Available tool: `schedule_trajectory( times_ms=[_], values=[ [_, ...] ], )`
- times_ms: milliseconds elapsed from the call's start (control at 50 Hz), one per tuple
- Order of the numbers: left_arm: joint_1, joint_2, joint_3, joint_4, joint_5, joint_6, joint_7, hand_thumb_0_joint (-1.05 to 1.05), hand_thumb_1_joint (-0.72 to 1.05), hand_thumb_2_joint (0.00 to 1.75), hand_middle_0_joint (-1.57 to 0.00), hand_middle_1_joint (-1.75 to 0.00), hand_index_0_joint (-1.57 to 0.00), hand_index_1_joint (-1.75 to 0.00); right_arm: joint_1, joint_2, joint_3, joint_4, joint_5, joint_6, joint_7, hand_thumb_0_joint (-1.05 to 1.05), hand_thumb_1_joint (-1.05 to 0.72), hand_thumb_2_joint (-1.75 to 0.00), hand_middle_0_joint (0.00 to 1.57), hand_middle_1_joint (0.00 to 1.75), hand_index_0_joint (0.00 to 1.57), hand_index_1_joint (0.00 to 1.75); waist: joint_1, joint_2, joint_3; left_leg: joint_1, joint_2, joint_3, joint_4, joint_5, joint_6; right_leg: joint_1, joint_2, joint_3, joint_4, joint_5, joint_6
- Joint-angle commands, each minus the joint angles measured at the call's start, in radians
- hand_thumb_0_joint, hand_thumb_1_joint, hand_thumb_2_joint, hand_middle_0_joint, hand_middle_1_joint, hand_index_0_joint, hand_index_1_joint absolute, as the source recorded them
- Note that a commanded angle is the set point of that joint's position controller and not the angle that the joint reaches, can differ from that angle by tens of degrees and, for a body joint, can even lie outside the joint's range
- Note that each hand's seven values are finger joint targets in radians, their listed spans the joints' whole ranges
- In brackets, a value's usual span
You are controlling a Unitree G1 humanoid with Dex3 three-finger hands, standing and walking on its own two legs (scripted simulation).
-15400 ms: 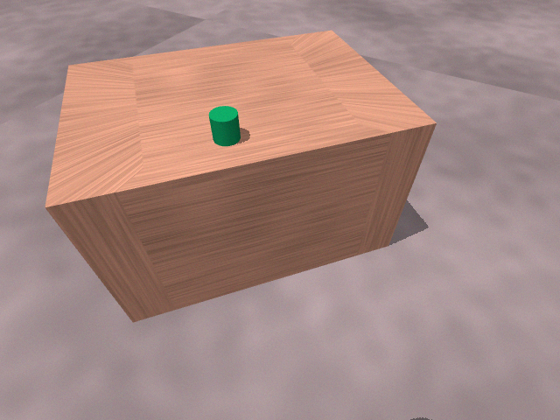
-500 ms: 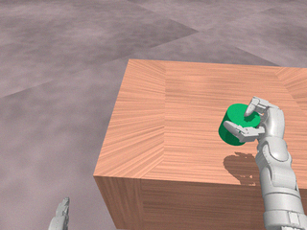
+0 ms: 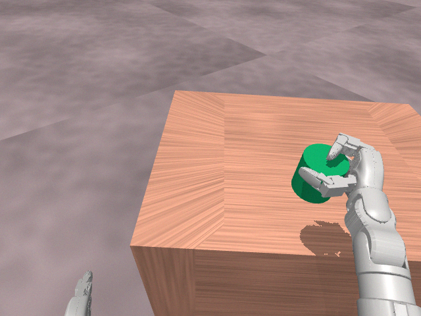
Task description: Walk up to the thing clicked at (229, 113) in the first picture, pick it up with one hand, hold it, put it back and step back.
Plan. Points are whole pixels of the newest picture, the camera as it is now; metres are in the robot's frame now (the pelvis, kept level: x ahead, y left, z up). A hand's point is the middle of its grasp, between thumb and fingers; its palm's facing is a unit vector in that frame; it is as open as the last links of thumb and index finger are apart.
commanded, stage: hold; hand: right
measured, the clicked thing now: (318, 173) +0.36 -0.18 +0.13
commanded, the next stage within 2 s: none
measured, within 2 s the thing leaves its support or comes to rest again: neither
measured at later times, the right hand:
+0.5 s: hand (326, 153) +0.36 -0.17 +0.19, palm faces +0.21 +0.98 +0.03, open 7.0 cm
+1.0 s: hand (330, 161) +0.34 -0.18 +0.18, palm faces +0.22 +0.97 +0.02, open 7.0 cm
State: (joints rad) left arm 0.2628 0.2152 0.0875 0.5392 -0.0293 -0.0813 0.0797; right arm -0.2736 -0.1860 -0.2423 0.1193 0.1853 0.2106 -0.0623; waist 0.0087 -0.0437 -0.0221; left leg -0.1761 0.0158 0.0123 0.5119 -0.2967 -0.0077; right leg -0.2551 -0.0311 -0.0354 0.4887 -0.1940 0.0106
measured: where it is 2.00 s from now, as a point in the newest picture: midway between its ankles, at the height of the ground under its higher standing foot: outside the picture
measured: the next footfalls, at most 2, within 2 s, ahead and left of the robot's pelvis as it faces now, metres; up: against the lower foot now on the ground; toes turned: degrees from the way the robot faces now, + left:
none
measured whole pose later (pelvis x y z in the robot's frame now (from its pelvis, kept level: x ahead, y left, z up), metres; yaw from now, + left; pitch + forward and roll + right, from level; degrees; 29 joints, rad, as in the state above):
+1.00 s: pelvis +0.01 +0.00 +0.00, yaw +0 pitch -3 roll +0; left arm 0.22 0.22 0.11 0.63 -0.03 -0.10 0.06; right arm -0.22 -0.17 -0.24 -0.06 0.19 0.36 -0.07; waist 0.00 -0.05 -0.01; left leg -0.11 0.02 0.02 0.46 -0.29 -0.01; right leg -0.20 -0.03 -0.03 0.44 -0.19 0.01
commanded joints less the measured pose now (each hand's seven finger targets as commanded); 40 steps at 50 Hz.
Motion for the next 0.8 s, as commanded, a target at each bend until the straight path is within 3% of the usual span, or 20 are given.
schedule_trajectory(
  times_ms=[0,40,100,120,140,200,240,260,320,400,420,480,560,600,620,660,700,720,760,780],
  values=[
    [-0.127,0.128,0.049,-0.178,0.001,-0.058,0.000,0.00,-0.54,0.05,-0.04,-0.05,-0.04,-0.05,-0.399,-0.189,-0.051,-0.303,0.002,-0.048,-0.004,0.00,-0.19,-1.27,1.23,1.39,1.27,1.39,-0.008,0.042,-0.215,-0.050,-0.017,0.023,-0.122,0.177,0.000,0.194,0.024,-0.003,-0.060,0.084,-0.026],
    [-0.094,0.106,0.038,-0.128,-0.003,-0.053,-0.004,0.00,-0.54,0.05,-0.04,-0.05,-0.04,-0.05,-0.368,-0.155,-0.034,-0.281,0.009,-0.034,-0.002,0.00,-0.20,-1.28,1.23,1.39,1.28,1.39,-0.007,0.039,-0.181,-0.056,-0.023,0.030,-0.121,0.196,0.002,0.195,0.020,-0.001,-0.065,0.104,-0.024],
    [-0.124,0.154,0.080,-0.131,0.002,-0.057,-0.002,0.00,-0.54,0.05,-0.05,-0.05,-0.05,-0.05,-0.380,-0.166,-0.035,-0.285,0.001,-0.020,-0.005,0.00,-0.17,-1.27,1.23,1.39,1.27,1.39,-0.001,0.033,-0.200,-0.051,-0.025,0.034,-0.120,0.213,0.005,0.206,0.017,0.001,-0.068,0.123,-0.022],
    [-0.125,0.146,0.067,-0.129,0.000,-0.056,-0.004,0.00,-0.53,0.04,-0.04,-0.05,-0.05,-0.05,-0.381,-0.173,-0.046,-0.307,0.006,-0.013,-0.006,0.00,-0.17,-1.27,1.23,1.39,1.27,1.39,-0.009,0.039,-0.185,-0.049,-0.024,0.035,-0.126,0.196,0.005,0.197,0.016,0.002,-0.072,0.106,-0.023],
    [-0.149,0.115,0.041,-0.142,-0.001,-0.059,-0.008,0.00,-0.54,0.05,-0.05,-0.05,-0.05,-0.05,-0.366,-0.138,-0.017,-0.311,0.004,-0.005,-0.002,0.00,-0.18,-1.27,1.22,1.38,1.26,1.38,-0.012,0.041,-0.193,-0.040,-0.023,0.033,-0.127,0.202,0.004,0.197,0.020,0.000,-0.071,0.115,-0.023],
    [-0.171,0.140,0.065,-0.128,-0.002,-0.061,-0.005,0.00,-0.54,0.05,-0.05,-0.05,-0.05,-0.05,-0.376,-0.173,-0.044,-0.337,0.010,0.009,-0.006,0.00,-0.17,-1.26,1.21,1.37,1.26,1.37,-0.014,0.046,-0.177,-0.036,-0.019,0.029,-0.141,0.173,0.003,0.183,0.022,-0.003,-0.080,0.084,-0.026],
    [-0.164,0.134,0.056,-0.133,-0.001,-0.061,-0.007,0.00,-0.54,0.05,-0.05,-0.05,-0.05,-0.05,-0.377,-0.168,-0.044,-0.347,0.010,0.019,-0.007,0.00,-0.16,-1.25,1.20,1.36,1.25,1.36,-0.015,0.068,-0.191,-0.024,-0.019,0.030,-0.138,0.192,0.000,0.188,0.024,-0.002,-0.074,0.102,-0.027],
    [-0.142,0.127,0.055,-0.117,-0.002,-0.060,-0.009,0.00,-0.54,0.05,-0.05,-0.05,-0.05,-0.05,-0.361,-0.142,-0.022,-0.332,0.009,0.028,-0.001,0.00,-0.16,-1.26,1.21,1.37,1.25,1.37,-0.011,0.069,-0.207,-0.023,-0.023,0.034,-0.132,0.215,0.001,0.204,0.019,0.002,-0.074,0.125,-0.026],
    [-0.150,0.157,0.079,-0.124,-0.001,-0.060,-0.006,0.00,-0.54,0.04,-0.05,-0.05,-0.05,-0.05,-0.372,-0.168,-0.048,-0.350,0.011,0.040,-0.006,0.00,-0.14,-1.24,1.19,1.35,1.24,1.35,-0.014,0.063,-0.224,-0.007,-0.019,0.036,-0.126,0.265,0.000,0.218,0.022,0.001,-0.063,0.178,-0.027],
    [-0.145,0.126,0.060,-0.083,-0.004,-0.054,-0.013,0.00,-0.54,0.05,-0.05,-0.05,-0.04,-0.05,-0.359,-0.155,-0.043,-0.366,0.014,0.066,-0.008,0.00,-0.17,-1.24,1.20,1.35,1.24,1.35,-0.020,0.044,-0.209,-0.002,-0.015,0.034,-0.128,0.282,0.000,0.210,0.026,-0.004,-0.066,0.192,-0.028],
    [-0.156,0.108,0.041,-0.080,-0.006,-0.055,-0.016,0.00,-0.54,0.05,-0.05,-0.05,-0.05,-0.05,-0.390,-0.142,-0.020,-0.380,0.013,0.067,-0.006,0.00,-0.17,-1.24,1.20,1.35,1.24,1.35,-0.014,0.042,-0.189,-0.010,-0.015,0.032,-0.128,0.286,-0.002,0.207,0.028,-0.005,-0.066,0.193,-0.029],
    [-0.157,0.166,0.088,-0.115,-0.004,-0.058,-0.010,0.00,-0.54,0.04,-0.05,-0.05,-0.05,-0.05,-0.371,-0.144,-0.027,-0.363,0.011,0.083,-0.008,0.00,-0.18,-1.24,1.20,1.35,1.25,1.35,-0.001,0.098,-0.206,-0.004,-0.015,0.033,-0.132,0.294,-0.007,0.220,0.027,-0.003,-0.063,0.193,-0.034],
    [-0.142,0.105,0.039,-0.069,-0.006,-0.055,-0.019,0.00,-0.54,0.05,-0.05,-0.05,-0.05,-0.05,-0.339,-0.136,-0.036,-0.303,0.007,0.092,-0.006,0.00,-0.15,-1.25,1.20,1.36,1.25,1.36,-0.014,0.064,-0.164,-0.025,-0.013,0.032,-0.135,0.274,-0.005,0.201,0.030,-0.006,-0.070,0.180,-0.033],
    [-0.149,0.157,0.082,-0.103,-0.003,-0.064,-0.015,0.00,-0.55,0.05,-0.05,-0.05,-0.05,-0.05,-0.404,-0.181,-0.064,-0.369,0.009,0.079,-0.011,0.00,-0.14,-1.25,1.18,1.35,1.23,1.35,-0.014,0.065,-0.213,-0.006,-0.015,0.035,-0.127,0.285,-0.003,0.221,0.026,-0.001,-0.066,0.191,-0.032],
    [-0.128,0.145,0.071,-0.099,-0.001,-0.063,-0.018,0.00,-0.55,0.05,-0.05,-0.05,-0.05,-0.05,-0.398,-0.167,-0.045,-0.387,0.005,0.074,-0.010,0.00,-0.17,-1.25,1.20,1.36,1.24,1.36,-0.008,0.051,-0.222,-0.003,-0.012,0.030,-0.127,0.293,-0.002,0.227,0.030,-0.007,-0.065,0.194,-0.030],
    [-0.140,0.151,0.082,-0.104,-0.003,-0.066,-0.015,0.00,-0.54,0.05,-0.05,-0.05,-0.05,-0.06,-0.386,-0.164,-0.050,-0.414,0.011,0.065,-0.010,0.00,-0.19,-1.26,1.21,1.37,1.26,1.37,-0.017,0.043,-0.226,-0.003,-0.016,0.035,-0.124,0.287,0.002,0.241,0.023,-0.001,-0.064,0.202,-0.025],
    [-0.135,0.127,0.063,-0.078,-0.004,-0.065,-0.020,0.00,-0.55,0.06,-0.05,-0.05,-0.05,-0.06,-0.332,-0.142,-0.039,-0.374,0.010,0.067,-0.006,0.00,-0.17,-1.25,1.20,1.36,1.25,1.36,-0.021,0.072,-0.208,0.006,-0.016,0.037,-0.128,0.296,-0.003,0.218,0.026,-0.001,-0.063,0.205,-0.032],
    [-0.151,0.139,0.073,-0.078,-0.007,-0.062,-0.021,0.00,-0.55,0.06,-0.05,-0.05,-0.05,-0.06,-0.340,-0.161,-0.050,-0.389,0.009,0.070,-0.007,0.00,-0.17,-1.25,1.20,1.36,1.25,1.36,-0.029,0.059,-0.202,0.001,-0.015,0.034,-0.129,0.284,-0.001,0.208,0.027,-0.002,-0.067,0.195,-0.030],
    [-0.173,0.113,0.045,-0.088,-0.006,-0.061,-0.023,0.00,-0.54,0.05,-0.05,-0.06,-0.05,-0.06,-0.328,-0.130,-0.026,-0.387,0.009,0.076,-0.006,0.00,-0.15,-1.25,1.19,1.36,1.24,1.36,-0.021,0.062,-0.192,-0.001,-0.015,0.030,-0.132,0.275,-0.001,0.206,0.027,-0.004,-0.068,0.184,-0.029],
    [-0.195,0.121,0.051,-0.085,-0.005,-0.062,-0.021,0.00,-0.55,0.05,-0.05,-0.05,-0.05,-0.06,-0.337,-0.131,-0.022,-0.409,0.008,0.075,-0.006,0.00,-0.17,-1.25,1.19,1.35,1.24,1.35,-0.027,0.040,-0.201,0.003,-0.015,0.033,-0.133,0.268,0.001,0.209,0.026,-0.002,-0.071,0.182,-0.028]
  ],
)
